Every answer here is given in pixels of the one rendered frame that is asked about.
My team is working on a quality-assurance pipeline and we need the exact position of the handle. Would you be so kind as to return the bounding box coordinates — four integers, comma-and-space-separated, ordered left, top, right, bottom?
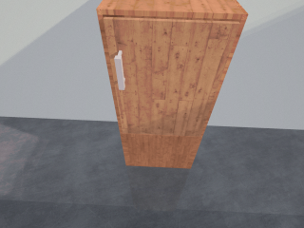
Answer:
114, 50, 125, 90

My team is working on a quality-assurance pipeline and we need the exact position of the cupboard door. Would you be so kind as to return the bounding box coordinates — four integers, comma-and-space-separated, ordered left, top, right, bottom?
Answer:
103, 17, 240, 137

